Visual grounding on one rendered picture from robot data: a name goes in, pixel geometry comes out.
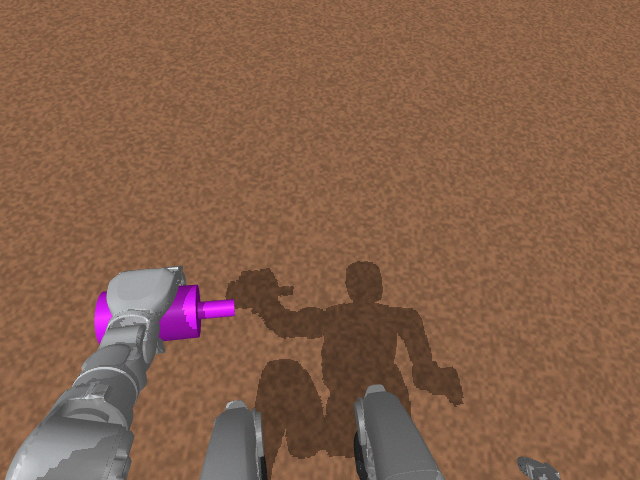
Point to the left robot arm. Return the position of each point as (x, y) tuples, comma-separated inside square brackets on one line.
[(86, 436)]

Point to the left robot hand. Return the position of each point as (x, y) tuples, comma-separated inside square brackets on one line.
[(149, 290)]

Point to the bottle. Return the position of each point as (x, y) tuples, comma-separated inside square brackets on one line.
[(183, 318)]

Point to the right robot hand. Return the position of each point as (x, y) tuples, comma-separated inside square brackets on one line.
[(536, 470)]

